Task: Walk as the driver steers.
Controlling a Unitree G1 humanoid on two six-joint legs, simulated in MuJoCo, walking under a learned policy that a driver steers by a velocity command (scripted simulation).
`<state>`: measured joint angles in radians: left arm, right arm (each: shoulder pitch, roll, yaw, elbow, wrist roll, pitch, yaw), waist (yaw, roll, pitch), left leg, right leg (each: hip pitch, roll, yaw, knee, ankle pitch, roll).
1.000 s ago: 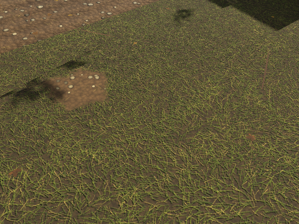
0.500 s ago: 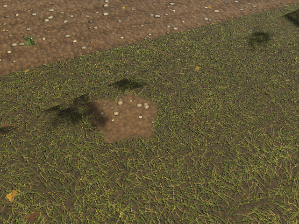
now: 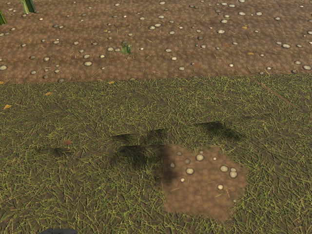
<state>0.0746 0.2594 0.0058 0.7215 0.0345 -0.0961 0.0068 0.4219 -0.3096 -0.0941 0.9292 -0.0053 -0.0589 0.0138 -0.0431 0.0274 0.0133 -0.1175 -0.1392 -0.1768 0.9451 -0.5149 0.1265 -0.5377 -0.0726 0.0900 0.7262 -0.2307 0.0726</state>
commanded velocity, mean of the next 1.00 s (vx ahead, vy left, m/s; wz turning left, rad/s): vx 0.82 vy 0.00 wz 0.41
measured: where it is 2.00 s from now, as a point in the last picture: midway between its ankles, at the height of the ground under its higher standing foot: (109, 170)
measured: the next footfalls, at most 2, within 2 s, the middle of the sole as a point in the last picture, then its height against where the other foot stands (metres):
left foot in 0.50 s outside the picture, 0.15 m lower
right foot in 0.84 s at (123, 161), level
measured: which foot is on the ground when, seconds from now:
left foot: up 0.00-0.48, down 0.50-0.84, up 0.86-1.00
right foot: down 0.00-0.50, up 0.52-0.82, down 0.84-1.00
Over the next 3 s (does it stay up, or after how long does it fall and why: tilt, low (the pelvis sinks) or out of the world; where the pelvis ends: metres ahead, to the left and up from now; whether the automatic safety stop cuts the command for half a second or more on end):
stays up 1.47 -0.03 -0.27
